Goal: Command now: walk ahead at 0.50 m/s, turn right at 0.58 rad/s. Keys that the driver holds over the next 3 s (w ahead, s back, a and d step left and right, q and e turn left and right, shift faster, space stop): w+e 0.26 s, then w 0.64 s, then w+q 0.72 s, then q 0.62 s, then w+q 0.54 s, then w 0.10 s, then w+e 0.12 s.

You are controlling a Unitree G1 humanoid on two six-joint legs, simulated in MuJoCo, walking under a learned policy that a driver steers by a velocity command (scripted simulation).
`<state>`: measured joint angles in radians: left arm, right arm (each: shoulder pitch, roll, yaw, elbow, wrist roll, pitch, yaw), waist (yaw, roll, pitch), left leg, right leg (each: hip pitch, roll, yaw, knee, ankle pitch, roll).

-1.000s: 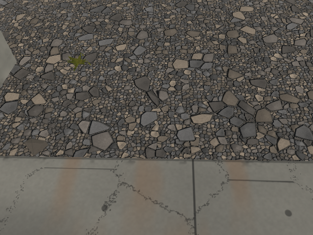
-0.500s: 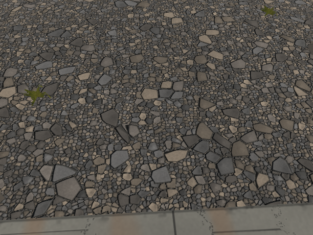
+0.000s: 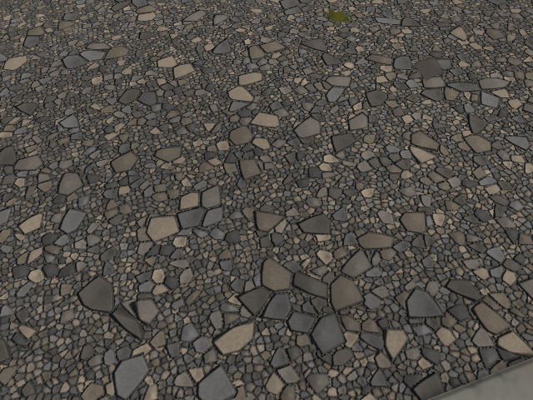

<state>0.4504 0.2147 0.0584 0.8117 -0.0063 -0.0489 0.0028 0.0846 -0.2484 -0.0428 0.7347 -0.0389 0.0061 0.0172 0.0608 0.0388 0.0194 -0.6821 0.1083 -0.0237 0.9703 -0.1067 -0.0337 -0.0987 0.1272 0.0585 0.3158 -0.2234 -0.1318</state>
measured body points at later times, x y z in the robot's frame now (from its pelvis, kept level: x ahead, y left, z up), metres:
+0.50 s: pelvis +0.26 +0.02 +0.00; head +0.28 +0.03 +0.45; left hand +0.47 +0.23 -0.12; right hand +0.17 -0.24 -0.12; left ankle +0.21 +0.09 -0.75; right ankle +0.29 -0.17 -0.67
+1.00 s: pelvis +0.57 -0.19 -0.17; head +0.58 -0.22 +0.28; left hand +0.82 +0.01 -0.26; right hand +0.37 -0.41 -0.31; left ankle +0.27 +0.07 -0.65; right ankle +0.66 -0.32 -0.91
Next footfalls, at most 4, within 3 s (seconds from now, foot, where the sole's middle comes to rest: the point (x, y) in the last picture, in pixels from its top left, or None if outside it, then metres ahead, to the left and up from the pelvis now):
0.20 left None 0.25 0.08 -0.78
0.98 right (424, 358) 0.69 -0.33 -0.96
1.50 left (375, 276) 0.96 -0.21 -0.96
1.98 right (407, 219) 1.20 -0.34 -0.96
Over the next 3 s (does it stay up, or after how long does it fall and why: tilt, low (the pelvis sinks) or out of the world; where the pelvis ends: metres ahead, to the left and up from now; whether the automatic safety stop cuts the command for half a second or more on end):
stays up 1.26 -0.12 -0.20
